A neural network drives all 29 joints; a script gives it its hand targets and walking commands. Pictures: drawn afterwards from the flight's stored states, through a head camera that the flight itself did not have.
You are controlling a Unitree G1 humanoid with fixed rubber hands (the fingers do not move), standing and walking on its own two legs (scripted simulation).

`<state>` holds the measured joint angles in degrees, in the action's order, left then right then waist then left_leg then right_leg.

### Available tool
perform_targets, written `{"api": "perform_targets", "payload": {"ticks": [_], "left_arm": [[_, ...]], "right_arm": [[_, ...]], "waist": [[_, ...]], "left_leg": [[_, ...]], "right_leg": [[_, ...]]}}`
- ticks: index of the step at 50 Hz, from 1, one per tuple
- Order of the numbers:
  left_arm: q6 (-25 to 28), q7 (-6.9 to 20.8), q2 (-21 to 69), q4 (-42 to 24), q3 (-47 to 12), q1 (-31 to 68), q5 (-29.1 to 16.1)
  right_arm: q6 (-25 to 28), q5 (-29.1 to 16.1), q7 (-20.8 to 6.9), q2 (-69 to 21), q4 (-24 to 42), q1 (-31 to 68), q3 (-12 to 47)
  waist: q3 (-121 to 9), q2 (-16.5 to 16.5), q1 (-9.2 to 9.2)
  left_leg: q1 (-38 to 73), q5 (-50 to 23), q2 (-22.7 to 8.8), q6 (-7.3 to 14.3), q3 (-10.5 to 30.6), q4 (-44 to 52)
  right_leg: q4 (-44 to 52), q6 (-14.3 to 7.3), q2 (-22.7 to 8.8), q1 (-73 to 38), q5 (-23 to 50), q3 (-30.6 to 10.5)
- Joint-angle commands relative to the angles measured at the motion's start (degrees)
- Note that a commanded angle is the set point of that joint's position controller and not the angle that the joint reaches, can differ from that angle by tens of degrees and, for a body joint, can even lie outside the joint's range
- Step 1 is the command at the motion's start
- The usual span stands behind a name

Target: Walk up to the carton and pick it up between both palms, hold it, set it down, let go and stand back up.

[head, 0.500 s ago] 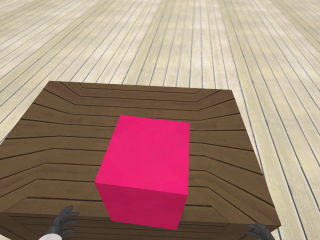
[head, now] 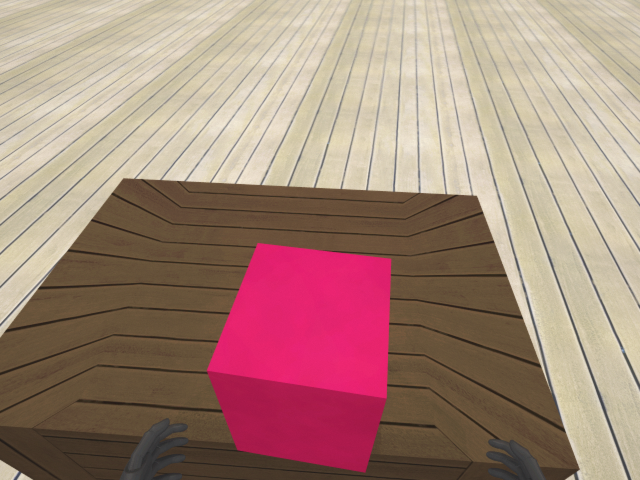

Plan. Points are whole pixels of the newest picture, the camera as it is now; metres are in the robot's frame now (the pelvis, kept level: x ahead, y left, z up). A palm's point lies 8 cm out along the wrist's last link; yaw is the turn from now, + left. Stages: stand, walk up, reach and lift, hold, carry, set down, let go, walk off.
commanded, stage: reach and lift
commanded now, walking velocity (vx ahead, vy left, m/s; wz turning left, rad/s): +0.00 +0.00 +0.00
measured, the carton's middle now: (311, 357) +0.34 +0.04 -0.05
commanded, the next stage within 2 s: none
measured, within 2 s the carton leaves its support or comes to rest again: neither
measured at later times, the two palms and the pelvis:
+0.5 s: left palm out of the picture +0.16 +0.24 -0.04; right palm out of the picture +0.14 -0.19 -0.04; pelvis +0.00 +0.01 +0.00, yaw +1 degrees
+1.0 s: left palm (140, 463) +0.17 +0.23 -0.02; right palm (505, 466) +0.18 -0.19 -0.01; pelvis +0.00 +0.01 +0.00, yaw +3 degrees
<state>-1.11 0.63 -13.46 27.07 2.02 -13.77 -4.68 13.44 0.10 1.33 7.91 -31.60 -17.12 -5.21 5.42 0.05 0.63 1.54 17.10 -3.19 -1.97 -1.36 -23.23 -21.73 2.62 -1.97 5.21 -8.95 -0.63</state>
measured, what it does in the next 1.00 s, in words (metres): stands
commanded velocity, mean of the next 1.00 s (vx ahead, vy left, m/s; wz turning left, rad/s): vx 0.00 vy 0.00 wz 0.00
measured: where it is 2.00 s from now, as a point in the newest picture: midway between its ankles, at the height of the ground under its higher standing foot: outside the picture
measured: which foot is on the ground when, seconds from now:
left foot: down 0.00-1.00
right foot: down 0.00-1.00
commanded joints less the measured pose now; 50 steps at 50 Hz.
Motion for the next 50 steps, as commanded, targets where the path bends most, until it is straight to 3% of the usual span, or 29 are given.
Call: {"api": "perform_targets", "payload": {"ticks": [1,4,6,7,8,10,11,12,14,16,17,19,20,23,26,27,28,33,34,37,39,40,41,42,44,46,47,49,50], "left_arm": [[4.89,0.21,-6.43,-6.34,1.57,3.71,0.13],[7.50,0.55,-6.06,-6.22,0.65,2.49,-1.85],[8.93,0.63,-7.02,-6.17,0.58,4.18,-1.38],[9.58,0.97,-7.15,-6.91,0.51,3.28,-2.41],[10.75,1.23,-6.42,-7.13,0.21,3.50,-1.75],[11.68,1.61,-6.47,-5.45,-0.45,1.35,-3.19],[13.36,1.67,-7.86,-8.71,-0.25,2.80,-3.21],[13.67,1.81,-6.31,-5.82,-0.37,0.78,-3.11],[15.17,1.78,-7.06,-8.68,-0.88,-0.70,-4.13],[15.80,2.27,-5.78,-8.61,-1.82,-0.79,-3.73],[16.09,2.25,-4.81,-7.54,-1.22,-2.32,-3.53],[17.42,2.73,-6.28,-8.98,-2.64,-2.00,-4.44],[18.74,2.72,-6.72,-10.59,-2.47,-1.07,-5.08],[19.91,2.49,-5.52,-7.50,-2.18,-2.31,-4.45],[22.05,2.15,-5.25,-8.86,-4.60,-5.72,-5.53],[23.47,1.96,-5.91,-13.06,-4.70,-4.85,-5.86],[23.51,1.99,-5.85,-9.54,-3.83,-4.76,-5.43],[24.88,1.34,-4.89,-12.14,-6.44,-3.52,-5.71],[25.20,1.65,-4.33,-10.69,-7.13,-4.98,-6.71],[24.60,0.81,-6.95,-13.02,-6.83,-1.48,-8.23],[24.23,-0.16,-7.61,-12.53,-6.63,0.58,-7.78],[23.59,-0.68,-6.37,-13.36,-6.53,2.74,-7.88],[23.36,-1.06,-6.63,-14.83,-7.73,1.77,-8.88],[23.22,-0.77,-6.07,-14.53,-7.22,3.43,-9.62],[21.81,-0.24,-6.96,-11.31,-7.21,-0.07,-10.24],[20.24,0.09,-5.41,-10.42,-7.62,-0.75,-10.00],[19.43,0.02,-6.99,-11.05,-6.45,1.74,-9.46],[18.53,-0.23,-7.71,-13.41,-5.65,1.30,-9.00],[16.67,-0.30,-9.01,-15.94,-4.39,3.36,-9.06]], "right_arm": [[2.44,-2.51,0.50,1.76,3.57,0.70,0.10],[4.77,-1.94,1.32,1.58,6.79,0.68,-0.28],[5.92,-2.56,1.46,2.48,5.01,0.97,-0.61],[6.63,-3.45,1.69,1.20,4.88,0.47,0.04],[7.09,-2.82,1.87,1.59,3.94,1.27,0.44],[7.85,-3.01,2.23,0.21,4.92,-0.16,0.46],[9.29,-3.21,2.68,0.69,7.38,0.69,0.71],[10.43,-4.12,2.74,1.16,5.64,-0.95,1.51],[11.97,-5.54,2.98,1.83,6.70,-0.22,0.09],[13.20,-5.70,2.80,1.41,3.13,-1.18,0.71],[13.76,-6.08,2.48,1.38,3.89,-1.62,2.04],[15.09,-7.60,2.64,-0.26,6.34,-2.13,2.90],[15.61,-6.40,2.57,0.90,9.50,-0.57,1.28],[16.71,-6.80,2.26,1.11,3.92,-1.89,2.11],[17.59,-7.87,1.74,0.02,7.16,-3.83,1.50],[18.74,-8.13,2.04,-0.43,9.96,-3.40,1.55],[17.99,-8.64,2.07,-0.83,6.78,-3.35,1.81],[18.48,-8.85,2.16,-1.63,9.29,-2.43,2.24],[17.68,-7.24,2.21,-2.54,8.24,-3.31,2.30],[16.03,-7.02,2.34,-1.85,12.17,0.18,1.97],[14.66,-7.15,2.17,-0.71,12.07,2.73,1.24],[13.51,-5.95,1.98,-0.29,13.03,4.24,0.52],[12.63,-6.29,1.96,-1.13,13.83,2.27,0.62],[12.87,-5.83,2.58,-0.77,14.62,4.05,-0.42],[9.71,-5.46,2.74,-1.94,14.30,1.78,0.87],[8.69,-5.96,3.58,0.03,12.93,1.51,1.66],[6.97,-5.96,3.91,-1.13,13.63,3.67,1.94],[6.76,-7.03,4.19,-0.06,14.87,2.73,2.22],[5.30,-8.13,4.39,-0.23,16.74,4.47,3.32]], "waist": [[1.16,-2.59,0.06],[-0.59,-1.13,0.59],[-1.49,-3.93,-0.46],[-0.12,-2.33,0.62],[-2.23,-3.59,-0.76],[1.18,-0.64,-0.14],[-2.47,-1.92,0.97],[-1.55,-1.22,-0.62],[-2.57,-2.32,0.38],[-1.36,-4.12,-0.75],[0.22,-2.02,-0.08],[-1.49,-3.59,0.74],[-2.37,-0.33,0.61],[1.51,-2.37,0.40],[0.54,-3.17,0.43],[-2.48,-3.10,0.65],[2.11,-3.71,0.67],[2.69,-5.82,0.58],[4.11,-4.69,-0.55],[2.00,-3.07,0.54],[2.09,-6.74,0.51],[1.08,-3.65,-0.82],[-0.04,-5.03,-0.02],[-1.13,-3.75,-1.83],[1.46,-1.00,-1.09],[3.65,-2.74,-2.83],[1.96,-2.67,-0.55],[0.46,-4.50,-0.18],[-1.87,-4.91,1.53]], "left_leg": [[-11.61,-8.86,3.47,-0.19,-3.85,6.48],[-11.30,-8.99,3.82,-0.46,-4.23,6.27],[-12.00,-11.13,4.01,-1.15,-3.66,5.30],[-10.97,-12.51,3.87,-1.37,-3.97,4.91],[-11.25,-12.43,3.56,-1.39,-4.04,3.95],[-10.05,-10.19,4.13,-0.89,-4.02,4.78],[-10.41,-12.16,4.06,-1.17,-4.47,4.08],[-11.50,-12.77,3.85,-1.38,-4.03,3.71],[-9.59,-17.36,3.89,-1.93,-3.18,2.39],[-9.68,-21.05,3.82,-3.19,-2.28,1.45],[-9.04,-20.22,3.31,-2.97,-2.03,1.50],[-8.37,-18.95,3.69,-2.79,-2.39,0.74],[-8.58,-16.84,3.97,-2.38,-2.16,0.90],[-10.39,-17.67,3.35,-2.68,-1.86,1.09],[-11.06,-14.40,3.06,-3.17,-0.76,1.32],[-10.26,-15.74,3.44,-2.67,-1.05,1.12],[-11.85,-12.99,3.30,-2.98,-0.50,1.69],[-13.86,-8.93,3.47,-2.79,-0.14,2.76],[-14.53,-5.48,2.97,-2.68,-0.01,2.74],[-16.77,-3.90,3.00,-1.76,0.21,3.80],[-18.91,-0.30,2.82,-0.94,0.08,3.92],[-18.40,1.18,2.76,-0.97,0.08,5.15],[-18.84,-1.45,2.33,-1.51,0.87,5.47],[-18.98,-2.00,2.74,-1.18,-0.02,4.83],[-16.97,-0.19,2.87,-0.39,0.59,5.73],[-16.41,-2.38,2.30,-1.60,0.96,5.68],[-16.00,-1.61,2.91,-0.89,0.26,5.82],[-14.95,-8.54,2.91,-1.97,0.28,5.43],[-13.92,-9.86,3.22,-1.82,-0.01,5.26]], "right_leg": [[4.12,-4.43,3.39,-8.75,0.33,0.88],[4.99,-3.90,2.99,-9.18,0.48,0.70],[3.83,-4.48,2.89,-8.37,3.25,0.84],[4.41,-4.88,2.94,-9.15,3.46,0.37],[3.51,-4.67,3.18,-8.96,3.05,0.55],[4.76,-4.07,2.70,-8.39,1.39,-0.05],[3.62,-4.47,2.95,-9.50,2.85,0.12],[3.44,-4.80,2.87,-10.26,5.63,0.28],[2.49,-5.11,3.74,-9.75,7.89,0.87],[2.07,-5.79,4.27,-10.53,8.74,1.64],[2.68,-5.52,4.79,-8.27,6.66,2.00],[3.07,-5.36,4.15,-7.84,5.71,1.36],[2.57,-5.19,4.51,-7.49,4.15,1.67],[2.26,-5.66,4.50,-7.16,3.90,1.44],[2.24,-5.88,4.62,-6.79,-0.87,1.92],[1.50,-5.57,4.61,-7.74,2.56,1.28],[2.03,-5.65,4.37,-7.02,-0.28,0.67],[2.46,-5.71,4.20,-5.89,-2.59,0.03],[2.81,-5.56,4.05,-6.49,-5.03,0.05],[1.48,-5.03,4.09,-6.61,-4.36,-0.29],[-0.04,-5.50,3.34,-7.94,-5.43,-1.12],[0.42,-5.02,3.92,-9.56,-4.91,-0.89],[0.59,-5.55,3.86,-12.18,-3.84,-0.95],[1.08,-5.17,3.39,-11.04,-2.37,-0.71],[2.46,-4.71,3.08,-9.22,-4.68,-0.67],[2.66,-5.27,2.99,-10.60,-2.49,-1.23],[2.56,-5.10,2.78,-11.22,-2.61,-1.75],[2.82,-5.15,2.62,-12.60,1.00,-1.11],[3.09,-4.51,2.53,-12.98,2.08,-1.35]]}}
